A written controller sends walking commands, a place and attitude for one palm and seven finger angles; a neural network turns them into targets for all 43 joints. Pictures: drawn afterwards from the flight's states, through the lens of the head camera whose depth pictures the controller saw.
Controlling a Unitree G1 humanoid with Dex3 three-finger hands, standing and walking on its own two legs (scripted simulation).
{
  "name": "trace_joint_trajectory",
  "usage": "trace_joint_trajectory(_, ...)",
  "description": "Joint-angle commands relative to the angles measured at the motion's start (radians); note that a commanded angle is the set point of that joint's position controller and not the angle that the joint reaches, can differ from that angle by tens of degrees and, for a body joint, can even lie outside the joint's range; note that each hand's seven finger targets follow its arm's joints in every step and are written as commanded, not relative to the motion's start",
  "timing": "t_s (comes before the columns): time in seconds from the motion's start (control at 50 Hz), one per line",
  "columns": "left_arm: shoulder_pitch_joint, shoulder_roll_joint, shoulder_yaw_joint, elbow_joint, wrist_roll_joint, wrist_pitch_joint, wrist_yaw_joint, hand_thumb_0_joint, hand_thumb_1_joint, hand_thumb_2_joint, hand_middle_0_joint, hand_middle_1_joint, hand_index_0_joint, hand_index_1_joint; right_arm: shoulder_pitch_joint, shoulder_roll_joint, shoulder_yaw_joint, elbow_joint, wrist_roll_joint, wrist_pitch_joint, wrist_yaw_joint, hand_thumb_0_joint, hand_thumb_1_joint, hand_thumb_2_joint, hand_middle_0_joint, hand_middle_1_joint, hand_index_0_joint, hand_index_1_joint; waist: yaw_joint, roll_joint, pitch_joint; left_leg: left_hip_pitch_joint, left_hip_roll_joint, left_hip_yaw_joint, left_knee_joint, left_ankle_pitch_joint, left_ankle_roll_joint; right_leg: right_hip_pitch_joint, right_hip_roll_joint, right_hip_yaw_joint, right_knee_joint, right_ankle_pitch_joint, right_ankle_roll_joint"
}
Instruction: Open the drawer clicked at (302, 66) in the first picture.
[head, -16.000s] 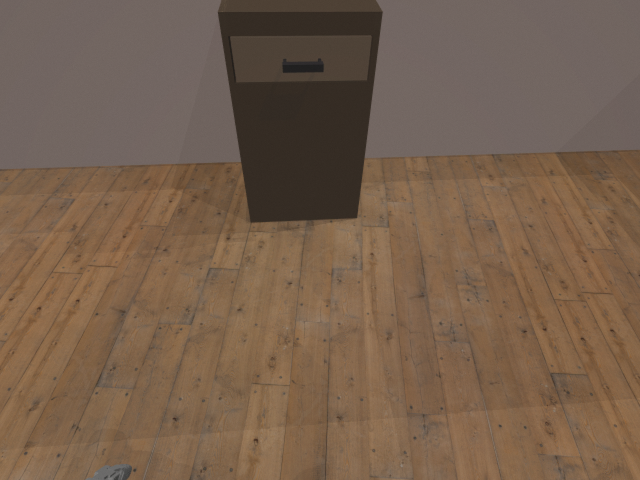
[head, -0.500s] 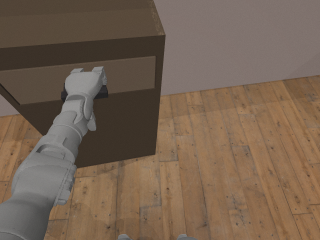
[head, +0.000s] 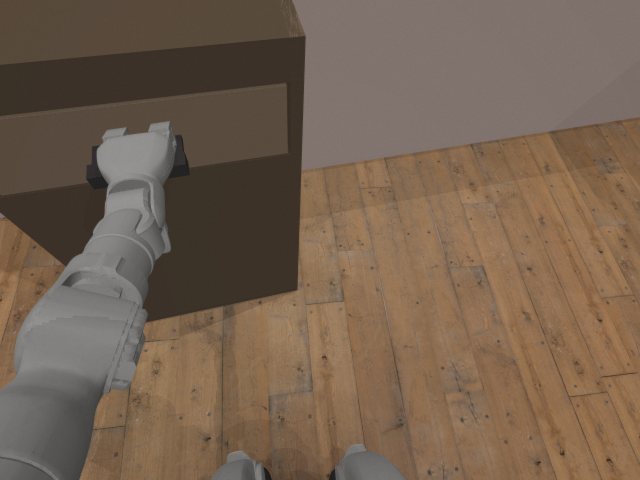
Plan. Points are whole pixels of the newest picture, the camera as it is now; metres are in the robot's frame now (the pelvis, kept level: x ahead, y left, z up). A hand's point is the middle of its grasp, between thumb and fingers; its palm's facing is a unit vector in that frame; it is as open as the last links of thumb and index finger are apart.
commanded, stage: lower the fingers behind the handle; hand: left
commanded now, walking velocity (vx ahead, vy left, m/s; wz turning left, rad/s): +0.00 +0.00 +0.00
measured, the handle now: (139, 158) +0.57 +0.19 +0.01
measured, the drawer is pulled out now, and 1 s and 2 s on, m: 0.00 0.00 0.04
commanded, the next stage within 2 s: close the thumb around the handle in 0.46 s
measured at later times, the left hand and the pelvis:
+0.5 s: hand (143, 193) +0.52 +0.19 -0.01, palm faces -0.12 -0.03 -0.99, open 13.8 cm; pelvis +0.00 +0.01 -0.01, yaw -1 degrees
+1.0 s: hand (141, 194) +0.52 +0.19 -0.01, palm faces -0.08 -0.04 -1.00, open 8.6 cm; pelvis +0.00 +0.02 -0.01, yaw -1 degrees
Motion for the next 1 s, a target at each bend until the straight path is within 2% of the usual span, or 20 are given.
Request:
trace_joint_trajectory(0.0, -0.266, 0.203, 0.076, -0.207, 0.054, -0.15, 0.049, 0.0, -0.5, 0.3, -0.3, -1.2, -0.3, -1.2, 0.177, -0.165, -0.068, -0.043, -0.014, -0.028, -0.022, 0.0, -0.9, -0.9, 0.2, 0.3, 0.2, 0.3, 0.014, 0.021, -0.365, 0.247, -0.034, -0.034, 0.026, 0.303, 0.026, 0.049, 0.017, 0.024, -0.022, 0.321, 0.0)
trace_joint_trajectory(0.02, -0.282, 0.214, 0.091, -0.243, 0.063, -0.163, 0.081, 0.0, -0.5, 0.3, -0.3, -1.2, -0.3, -1.2, 0.176, -0.164, -0.071, -0.042, -0.02, -0.033, -0.018, 0.0, -0.9, -0.9, 0.2, 0.3, 0.2, 0.3, 0.021, 0.044, -0.402, 0.248, -0.031, -0.037, 0.042, 0.311, 0.024, 0.034, 0.017, 0.023, -0.002, 0.318, -0.003)
trace_joint_trajectory(0.06, -0.284, 0.168, 0.065, -0.242, 0.075, -0.155, 0.134, 0.0, -0.5, 0.3, -0.3, -1.2, -0.3, -1.2, 0.182, -0.16, -0.081, -0.038, -0.021, -0.042, -0.008, 0.0, -0.9, -0.9, 0.2, 0.3, 0.2, 0.3, 0.006, 0.034, -0.399, 0.243, -0.029, -0.039, 0.061, 0.312, 0.022, 0.003, 0.021, 0.02, 0.0, 0.306, -0.002)
trace_joint_trajectory(0.08, -0.323, 0.178, 0.078, -0.268, 0.074, -0.151, 0.16, 0.0, -0.5, 0.3, -0.3, -1.2, -0.3, -1.2, 0.19, -0.161, -0.086, -0.032, -0.022, -0.045, -0.003, 0.0, -0.9, -0.9, 0.2, 0.3, 0.2, 0.3, 0.003, 0.036, -0.417, 0.258, -0.027, -0.048, 0.062, 0.329, 0.018, 0.002, 0.022, 0.015, 0.006, 0.305, -0.003)
trace_joint_trajectory(0.14, -0.399, 0.181, 0.091, -0.329, 0.063, -0.113, 0.233, 0.0, -0.5, 0.3, -0.3, -1.2, -0.3, -1.2, 0.204, -0.169, -0.104, -0.012, -0.028, -0.044, 0.015, 0.0, -0.9, -0.9, 0.2, 0.3, 0.2, 0.3, 0.0, 0.104, -0.569, 0.381, -0.022, -0.064, 0.075, 0.415, 0.008, -0.001, 0.028, 0.009, 0.011, 0.337, -0.003)
trace_joint_trajectory(0.18, -0.428, 0.177, 0.09, -0.277, 0.049, -0.047, 0.252, 0.0, -0.5, 0.3, -0.3, -1.2, -0.3, -1.2, 0.207, -0.173, -0.1, 0.009, -0.028, -0.035, 0.025, 0.0, -0.9, -0.9, 0.2, 0.3, 0.2, 0.3, -0.016, 0.086, -0.55, 0.38, -0.024, -0.062, 0.071, 0.427, 0.006, 0.006, 0.03, 0.001, 0.001, 0.348, -0.002)
trace_joint_trajectory(0.24, -0.466, 0.221, 0.091, -0.211, 0.044, 0.041, 0.254, 0.0, -0.5, 0.3, -0.3, -1.2, -0.3, -1.2, 0.198, -0.182, -0.085, 0.017, -0.018, -0.016, 0.027, 0.0, -0.9, -0.9, 0.2, 0.3, 0.2, 0.3, -0.028, 0.054, -0.511, 0.335, -0.032, -0.048, 0.042, 0.368, 0.012, 0.059, 0.031, 0.007, -0.03, 0.349, 0.006)
trace_joint_trajectory(0.3, -0.48, 0.258, 0.096, -0.198, 0.035, 0.082, 0.215, 0.0, -0.5, 0.3, -0.3, -1.2, -0.3, -1.2, 0.196, -0.185, -0.074, 0.011, -0.014, -0.007, 0.021, 0.0, -0.9, -0.9, 0.2, 0.3, 0.2, 0.3, -0.017, 0.083, -0.529, 0.354, -0.036, -0.044, 0.02, 0.377, 0.012, 0.108, 0.029, 0.011, -0.041, 0.377, 0.004)
trace_joint_trajectory(0.36, -0.414, 0.231, 0.074, -0.177, 0.026, 0.068, 0.152, 0.0, -0.5, 0.3, -0.3, -1.2, -0.3, -1.2, 0.192, -0.181, -0.069, 0.0, -0.011, -0.005, 0.013, 0.0, -0.9, -0.9, 0.2, 0.3, 0.2, 0.3, -0.016, 0.066, -0.494, 0.364, -0.035, -0.039, 0.009, 0.395, 0.014, 0.127, 0.032, 0.01, -0.056, 0.403, 0.006)
trace_joint_trajectory(0.44, -0.342, 0.216, 0.062, -0.143, 0.023, 0.005, 0.095, 0.0, -0.5, 0.3, -0.3, -1.2, -0.3, -1.2, 0.191, -0.179, -0.06, -0.012, -0.008, -0.009, -0.002, 0.0, -0.9, -0.9, 0.2, 0.3, 0.2, 0.3, -0.024, -0.025, -0.388, 0.269, -0.037, -0.035, 0.005, 0.334, 0.026, 0.131, 0.029, 0.015, -0.061, 0.387, 0.011)
trace_joint_trajectory(0.46, -0.33, 0.221, 0.066, -0.144, 0.026, -0.015, 0.089, 0.0, -0.5, 0.3, -0.3, -1.2, -0.3, -1.2, 0.189, -0.179, -0.062, -0.015, -0.008, -0.012, -0.005, 0.0, -0.9, -0.9, 0.2, 0.3, 0.2, 0.3, -0.023, -0.022, -0.368, 0.255, -0.037, -0.034, 0.006, 0.318, 0.026, 0.119, 0.026, 0.018, -0.061, 0.372, 0.011)
trace_joint_trajectory(0.52, -0.313, 0.224, 0.083, -0.207, 0.038, -0.083, 0.093, 0.0, -0.5, 0.3, -0.3, -1.2, -0.3, -1.2, 0.196, -0.175, -0.069, -0.025, -0.012, -0.02, -0.008, 0.0, -0.9, -0.9, 0.2, 0.3, 0.2, 0.3, -0.004, 0.012, -0.405, 0.286, -0.031, -0.042, 0.017, 0.342, 0.022, 0.083, 0.026, 0.015, -0.037, 0.356, 0.004)
trace_joint_trajectory(0.54, -0.328, 0.191, 0.058, -0.231, 0.041, -0.102, 0.101, 0.0, -0.5, 0.3, -0.3, -1.2, -0.3, -1.2, 0.195, -0.17, -0.072, -0.027, -0.015, -0.026, -0.006, 0.0, -0.9, -0.9, 0.2, 0.3, 0.2, 0.3, -0.007, 0.042, -0.411, 0.302, -0.031, -0.044, 0.025, 0.35, 0.021, 0.057, 0.028, 0.013, -0.034, 0.346, 0.002)
trace_joint_trajectory(0.6, -0.341, 0.211, 0.091, -0.257, 0.053, -0.123, 0.148, 0.0, -0.332, 0.372, -0.312, -1.218, -0.312, -1.218, 0.209, -0.173, -0.083, -0.015, -0.019, -0.03, 0.001, 0.0, -0.9, -0.9, 0.2, 0.3, 0.2, 0.3, -0.002, 0.064, -0.435, 0.342, -0.021, -0.059, 0.037, 0.386, 0.014, 0.013, 0.03, 0.004, -0.016, 0.326, -0.002)
trace_joint_trajectory(0.64, -0.361, 0.178, 0.077, -0.269, 0.053, -0.112, 0.18, 0.0, -0.22, 0.42, -0.32, -1.23, -0.32, -1.23, 0.21, -0.172, -0.09, -0.008, -0.023, -0.031, 0.009, 0.0, -0.9, -0.9, 0.2, 0.3, 0.2, 0.3, -0.009, 0.073, -0.47, 0.378, -0.015, -0.069, 0.044, 0.41, 0.007, -0.013, 0.032, -0.004, -0.01, 0.317, -0.003)
trace_joint_trajectory(0.74, -0.402, 0.182, 0.092, -0.259, 0.046, -0.035, 0.233, 0.0, 0.06, 0.54, -0.34, -1.26, -0.34, -1.26, 0.212, -0.18, -0.095, 0.009, -0.027, -0.019, 0.029, 0.0, -0.9, -0.9, 0.2, 0.3, 0.2, 0.3, -0.004, 0.104, -0.526, 0.435, -0.012, -0.075, 0.043, 0.48, -0.003, -0.002, 0.036, -0.012, -0.011, 0.344, -0.004)
trace_joint_trajectory(0.84, -0.413, 0.161, 0.055, -0.202, 0.039, 0.037, 0.211, 0.0, 0.34, 0.66, -0.36, -1.29, -0.36, -1.29, 0.202, -0.183, -0.087, 0.01, -0.019, -0.005, 0.03, 0.0, -0.9, -0.9, 0.2, 0.3, 0.2, 0.3, -0.019, 0.069, -0.474, 0.414, -0.019, -0.068, 0.013, 0.443, 0.002, 0.034, 0.037, -0.012, -0.041, 0.346, -0.001)
trace_joint_trajectory(0.86, -0.407, 0.186, 0.072, -0.194, 0.037, 0.042, 0.203, 0.0, 0.396, 0.684, -0.364, -1.296, -0.364, -1.296, 0.201, -0.187, -0.084, 0.01, -0.018, -0.002, 0.027, 0.0, -0.9, -0.9, 0.2, 0.3, 0.2, 0.3, -0.016, 0.069, -0.47, 0.414, -0.017, -0.068, 0.007, 0.435, 0.002, 0.039, 0.037, -0.012, -0.044, 0.342, -0.002)
trace_joint_trajectory(0.94, -0.381, 0.153, 0.047, -0.215, 0.026, 0.014, 0.161, 0.0, 0.62, 0.78, -0.38, -1.32, -0.38, -1.32, 0.197, -0.18, -0.082, -0.001, -0.019, -0.005, 0.02, 0.0, -0.9, -0.9, 0.2, 0.3, 0.2, 0.3, -0.013, 0.079, -0.474, 0.442, -0.015, -0.066, 0.003, 0.462, 0.005, 0.051, 0.037, -0.01, -0.05, 0.363, -0.001)
trace_joint_trajectory(0.98, -0.347, 0.178, 0.072, -0.212, 0.027, -0.012, 0.146, 0.0, 0.732, 0.828, -0.388, -1.332, -0.388, -1.332, 0.197, -0.181, -0.081, -0.001, -0.02, -0.005, 0.017, 0.0, -0.9, -0.9, 0.2, 0.3, 0.2, 0.3, -0.005, 0.054, -0.467, 0.415, -0.017, -0.064, 0.006, 0.457, 0.007, 0.068, 0.035, -0.006, -0.045, 0.374, -0.001)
